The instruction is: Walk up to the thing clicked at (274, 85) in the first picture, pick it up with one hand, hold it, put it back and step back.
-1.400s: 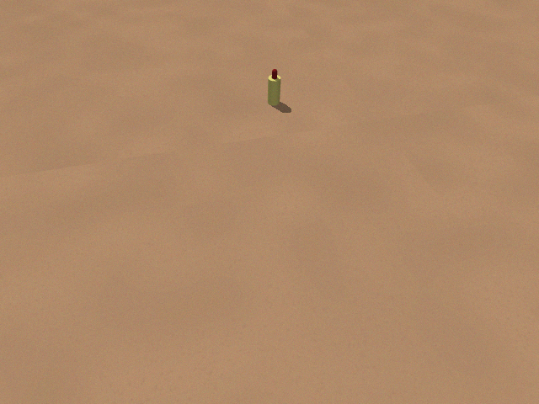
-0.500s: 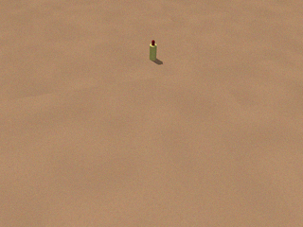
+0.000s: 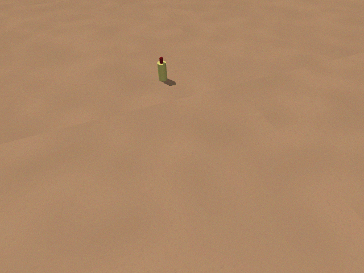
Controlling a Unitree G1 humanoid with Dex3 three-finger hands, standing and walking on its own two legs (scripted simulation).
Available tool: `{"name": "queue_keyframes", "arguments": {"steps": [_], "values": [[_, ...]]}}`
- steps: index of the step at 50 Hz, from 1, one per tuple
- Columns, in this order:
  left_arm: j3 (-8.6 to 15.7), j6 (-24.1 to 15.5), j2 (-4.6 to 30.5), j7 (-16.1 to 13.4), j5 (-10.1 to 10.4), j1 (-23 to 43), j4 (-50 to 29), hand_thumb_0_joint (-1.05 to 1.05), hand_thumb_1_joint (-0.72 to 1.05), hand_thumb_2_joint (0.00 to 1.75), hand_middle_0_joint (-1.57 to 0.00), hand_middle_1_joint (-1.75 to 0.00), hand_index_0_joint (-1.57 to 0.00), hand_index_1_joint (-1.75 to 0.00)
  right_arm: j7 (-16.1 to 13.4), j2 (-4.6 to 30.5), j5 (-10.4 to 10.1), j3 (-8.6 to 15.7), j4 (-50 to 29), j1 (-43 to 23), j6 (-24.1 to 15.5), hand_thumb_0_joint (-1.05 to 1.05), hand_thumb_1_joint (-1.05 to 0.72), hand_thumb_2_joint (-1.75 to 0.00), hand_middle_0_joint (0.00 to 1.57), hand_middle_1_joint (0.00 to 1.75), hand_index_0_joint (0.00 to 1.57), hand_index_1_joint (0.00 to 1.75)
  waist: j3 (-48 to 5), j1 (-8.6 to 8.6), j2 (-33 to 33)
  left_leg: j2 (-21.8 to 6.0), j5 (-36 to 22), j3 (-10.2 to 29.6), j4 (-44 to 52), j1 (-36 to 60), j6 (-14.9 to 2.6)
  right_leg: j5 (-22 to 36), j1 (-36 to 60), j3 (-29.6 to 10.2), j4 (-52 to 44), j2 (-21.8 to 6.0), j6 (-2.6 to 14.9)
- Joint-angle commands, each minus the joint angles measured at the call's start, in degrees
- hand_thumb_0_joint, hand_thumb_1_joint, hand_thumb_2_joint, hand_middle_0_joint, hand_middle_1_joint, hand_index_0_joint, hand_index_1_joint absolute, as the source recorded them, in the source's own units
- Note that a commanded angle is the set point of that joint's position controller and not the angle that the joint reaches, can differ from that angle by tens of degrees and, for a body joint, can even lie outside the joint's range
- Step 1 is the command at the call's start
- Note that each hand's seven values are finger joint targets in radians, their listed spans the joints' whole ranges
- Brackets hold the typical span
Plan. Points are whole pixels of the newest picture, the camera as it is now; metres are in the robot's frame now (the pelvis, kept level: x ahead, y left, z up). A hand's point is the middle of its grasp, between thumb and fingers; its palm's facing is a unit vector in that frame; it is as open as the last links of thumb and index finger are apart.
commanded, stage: walk up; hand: left
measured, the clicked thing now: (162, 68) +1.94 +0.16 -0.65
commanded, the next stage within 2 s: none
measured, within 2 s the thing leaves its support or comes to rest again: neither
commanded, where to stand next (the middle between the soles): +1.59 -0.03 m, yaw -2 degrees
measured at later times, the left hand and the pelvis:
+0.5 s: hand (87, 225) +0.29 +0.28 -0.17, palm faces -0.04 -0.94 -0.34, open 7.4 cm; pelvis +0.26 +0.00 -0.01, yaw -2 degrees
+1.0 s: hand (120, 129) +0.61 +0.22 -0.11, palm faces -0.03 -0.91 -0.42, open 7.4 cm; pelvis +0.54 -0.06 +0.00, yaw -2 degrees
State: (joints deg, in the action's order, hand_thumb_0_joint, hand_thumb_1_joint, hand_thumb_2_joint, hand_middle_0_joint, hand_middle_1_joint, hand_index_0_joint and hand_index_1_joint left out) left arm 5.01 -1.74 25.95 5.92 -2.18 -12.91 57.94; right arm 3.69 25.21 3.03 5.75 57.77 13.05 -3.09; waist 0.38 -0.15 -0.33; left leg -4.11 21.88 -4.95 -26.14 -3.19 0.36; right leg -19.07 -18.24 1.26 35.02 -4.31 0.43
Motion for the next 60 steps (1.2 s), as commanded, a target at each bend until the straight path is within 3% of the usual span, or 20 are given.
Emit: {"name": "queue_keyframes", "arguments": {"steps": [1, 2, 3, 7, 15, 19, 20, 21, 22, 27, 31, 37, 39, 40, 41, 42, 44, 48, 57, 60], "values": [[6.1, -3.3, 19.7, -2.5, -0.7, -16.7, -1.0, 0.00, 0.90, 0.90, -0.20, -0.30, -0.20, -0.30, 0.0, 5.6, -1.5, 0.0, -11.2, -12.2, -1.5, 0.00, -0.90, -0.90, 0.20, 0.30, 0.20, 0.30, -2.3, -12.82, 26.8, 6.2, 13.1, -2.8, -35.0, -42.9, -2.78, -21.9, 34.1, -26.6, -22.7, -10.6, 6.26], [5.3, -3.6, 21.1, -2.5, 0.1, -11.9, -3.3, 0.00, 0.90, 0.90, -0.20, -0.30, -0.20, -0.30, -0.5, 8.9, -1.4, 0.5, -12.1, -15.3, -1.5, 0.00, -0.90, -0.90, 0.20, 0.30, 0.20, 0.30, 3.1, -9.87, 16.4, 2.6, 9.4, 6.7, -38.1, -43.3, -1.54, -24.5, 24.2, -42.4, -30.4, -20.1, 13.20], [5.0, -3.6, 20.1, -2.6, 1.3, -6.6, -5.5, 0.00, 0.90, 0.90, -0.20, -0.30, -0.20, -0.30, -0.4, 11.7, -1.8, 0.9, -10.6, -14.7, -1.8, 0.00, -0.90, -0.90, 0.20, 0.30, 0.20, 0.30, 6.7, -7.49, 5.9, -0.4, 3.9, 10.3, -40.1, -42.6, -1.51, -23.9, 20.8, -39.0, -30.3, -19.5, 14.24], [2.6, -4.6, 13.6, -3.3, 2.3, 0.1, -7.9, 0.00, 0.90, 0.90, -0.20, -0.30, -0.20, -0.30, 0.8, 11.4, -1.9, 0.9, -6.7, -5.6, -1.5, 0.00, -0.90, -0.90, 0.20, 0.30, 0.20, 0.30, 6.6, -0.82, 3.8, -4.2, -6.2, 8.9, -31.8, -33.0, -0.84, -4.7, 14.3, -15.5, -27.5, -10.4, 9.89], [2.3, -4.6, 15.0, -3.0, 2.1, -3.2, -9.6, 0.00, 0.90, 0.90, -0.20, -0.30, -0.20, -0.30, 2.2, 9.0, -1.7, 0.9, -12.3, -14.7, -1.3, 0.00, -0.90, -0.90, 0.20, 0.30, 0.20, 0.30, 4.9, -3.86, 4.8, -2.1, -16.4, 1.9, -7.0, -22.1, -0.36, 12.5, 12.1, -3.6, -23.6, -7.4, 9.96], [1.4, -3.9, 13.9, -3.7, 2.6, -4.0, -10.0, 0.00, 0.90, 0.90, -0.20, -0.30, -0.20, -0.30, 0.9, 10.7, -1.2, 2.7, -8.4, 0.2, -1.6, 0.00, -0.90, -0.90, 0.20, 0.30, 0.20, 0.30, -2.9, 3.06, -2.1, 3.8, -13.9, -3.0, -3.2, 1.6, -4.35, 31.3, 7.2, 1.5, 1.0, -4.1, 7.66], [0.4, -3.8, 11.3, -4.0, 2.6, -6.2, -10.8, 0.00, 0.90, 0.90, -0.20, -0.30, -0.20, -0.30, 0.3, 13.8, -0.1, 4.3, -6.7, 10.0, -1.9, 0.00, -0.90, -0.90, 0.20, 0.30, 0.20, 0.30, -8.1, 7.53, -7.9, 0.9, -7.8, 2.0, -3.4, 15.2, -7.94, 26.3, -2.8, 2.3, 17.7, -1.8, 5.43], [-0.6, -4.0, 7.1, -4.3, 3.8, -9.0, -12.4, 0.00, 0.90, 0.90, -0.20, -0.30, -0.20, -0.30, -0.5, 19.5, 0.4, 6.1, -7.6, 16.0, -2.2, 0.00, -0.90, -0.90, 0.20, 0.30, 0.20, 0.30, -14.5, 9.05, -20.6, -17.3, 1.5, 32.3, 2.8, 25.1, -13.69, -0.3, -18.2, 1.4, 36.9, 7.7, 2.18], [0.6, -4.3, 12.2, -4.9, 3.7, -7.3, -11.9, 0.00, 0.90, 0.90, -0.20, -0.30, -0.20, -0.30, -0.5, 20.4, -2.6, 6.6, -8.7, 13.4, -2.3, 0.00, -0.90, -0.90, 0.20, 0.30, 0.20, 0.30, -15.8, 8.16, -13.5, -21.5, 8.7, 45.5, 11.9, 21.8, -17.95, -10.5, -20.1, -8.4, 40.4, 7.8, 3.80], [0.2, -3.8, 10.9, -3.0, 2.9, -6.9, -8.8, 0.00, 0.90, 0.90, -0.20, -0.30, -0.20, -0.30, -1.2, 12.6, -3.1, 2.4, -12.9, -0.3, -3.1, 0.00, -0.90, -0.90, 0.20, 0.30, 0.20, 0.30, 0.9, -0.10, -6.3, -13.6, -4.4, 13.4, 13.4, -8.1, -12.63, -0.8, -12.3, -6.0, 27.5, -2.6, 0.83], [0.6, -3.1, 9.4, -0.8, 1.5, -2.0, -10.3, 0.00, 0.90, 0.90, -0.20, -0.30, -0.20, -0.30, -0.5, 14.5, -2.7, 2.5, -14.2, -0.9, -4.1, 0.00, -0.90, -0.90, 0.20, 0.30, 0.20, 0.30, 4.7, 0.25, -8.4, -14.1, 2.8, 9.8, 16.6, -13.0, -14.35, 2.1, -11.0, -2.6, 11.7, -4.4, -0.51], [2.3, -3.4, 10.1, -0.2, 1.4, -2.2, -8.3, 0.00, 0.90, 0.90, -0.20, -0.30, -0.20, -0.30, 0.0, 14.3, -2.9, 2.3, -13.5, -3.6, -3.8, 0.00, -0.90, -0.90, 0.20, 0.30, 0.20, 0.30, 1.8, -2.95, -3.9, -9.9, 8.1, 4.3, 9.0, -19.3, -10.02, 15.1, 5.5, 3.6, 2.0, -0.8, 0.37], [3.3, -3.8, 11.9, -0.9, 1.3, -6.9, -7.2, 0.00, 0.90, 0.90, -0.20, -0.30, -0.20, -0.30, -0.4, 12.4, -2.5, 1.2, -12.9, -2.1, -3.4, 0.00, -0.90, -0.90, 0.20, 0.30, 0.20, 0.30, -0.3, -6.05, 1.4, -7.2, -1.5, 1.5, -5.1, -22.0, -7.78, 7.5, 15.1, 3.2, 0.6, 0.7, 1.75], [4.4, -4.5, 14.4, -1.8, 1.1, -13.0, -5.9, 0.00, 0.90, 0.90, -0.20, -0.30, -0.20, -0.30, -0.3, 9.5, -2.3, 0.1, -12.4, 1.0, -3.3, 0.00, -0.90, -0.90, 0.20, 0.30, 0.20, 0.30, -3.8, -8.84, 11.6, -2.1, -7.7, -2.1, -24.6, -26.5, -6.06, -3.9, 23.5, -2.5, -5.8, -0.9, 3.65], [5.5, -5.1, 19.6, -2.7, 1.0, -16.3, -6.5, 0.00, 0.90, 0.90, -0.20, -0.30, -0.20, -0.30, -0.4, 5.5, -2.6, -1.3, -13.5, 3.6, -3.3, 0.00, -0.90, -0.90, 0.20, 0.30, 0.20, 0.30, -4.1, -8.47, 23.1, 4.4, 7.1, -1.6, -41.7, -37.7, -3.05, -13.7, 27.7, -27.9, -16.6, -15.3, 8.25], [4.7, -5.0, 21.1, -3.0, 2.2, -14.8, -7.3, 0.00, 0.90, 0.90, -0.20, -0.30, -0.20, -0.30, -1.1, 11.7, -2.7, 0.2, -13.5, 0.1, -3.0, 0.00, -0.90, -0.90, 0.20, 0.30, 0.20, 0.30, -3.2, -8.51, 16.1, 4.4, 8.7, 4.5, -47.7, -42.1, -2.46, -13.9, 25.5, -44.0, -23.6, -21.9, 14.11], [4.0, -5.0, 18.0, -3.6, 3.1, -6.3, -9.3, 0.00, 0.90, 0.90, -0.20, -0.30, -0.20, -0.30, -1.4, 13.2, -3.8, 0.6, -10.9, -0.3, -2.8, 0.00, -0.90, -0.90, 0.20, 0.30, 0.20, 0.30, 0.4, -4.75, 5.8, -0.3, -0.9, 11.4, -46.5, -39.4, -2.59, -5.2, 18.6, -29.3, -21.4, -18.1, 13.50], [2.3, -5.4, 14.0, -3.9, 2.6, -1.4, -10.4, 0.00, 0.90, 0.90, -0.20, -0.30, -0.20, -0.30, 0.1, 11.3, -3.0, 0.8, -7.8, 4.5, -1.2, 0.00, -0.90, -0.90, 0.20, 0.30, 0.20, 0.30, 3.9, -0.31, 9.6, -1.7, -7.5, 8.8, -33.9, -29.9, -0.97, 0.3, 6.0, -10.6, -23.7, -10.9, 10.65], [2.9, -5.7, 14.9, -3.6, 1.8, -3.7, -11.0, 0.00, 0.90, 0.90, -0.20, -0.30, -0.20, -0.30, 2.5, 8.4, -2.2, 1.2, -11.8, -6.9, -1.4, 0.00, -0.90, -0.90, 0.20, 0.30, 0.20, 0.30, 2.9, -2.40, 4.6, -1.8, -17.9, 2.2, -7.8, -20.9, -1.47, 7.7, 9.1, -0.6, -20.7, -10.9, 9.80], [2.6, -5.0, 15.2, -3.9, 1.5, -2.6, -11.2, 0.00, 0.90, 0.90, -0.20, -0.30, -0.20, -0.30, 2.0, 10.1, -2.1, 2.4, -9.3, 1.0, -1.6, 0.00, -0.90, -0.90, 0.20, 0.30, 0.20, 0.30, -0.5, 2.36, 0.5, 1.2, -13.6, -0.4, -5.7, -6.5, -3.33, 16.5, 6.0, 1.8, -8.3, -9.6, 8.28]]}}
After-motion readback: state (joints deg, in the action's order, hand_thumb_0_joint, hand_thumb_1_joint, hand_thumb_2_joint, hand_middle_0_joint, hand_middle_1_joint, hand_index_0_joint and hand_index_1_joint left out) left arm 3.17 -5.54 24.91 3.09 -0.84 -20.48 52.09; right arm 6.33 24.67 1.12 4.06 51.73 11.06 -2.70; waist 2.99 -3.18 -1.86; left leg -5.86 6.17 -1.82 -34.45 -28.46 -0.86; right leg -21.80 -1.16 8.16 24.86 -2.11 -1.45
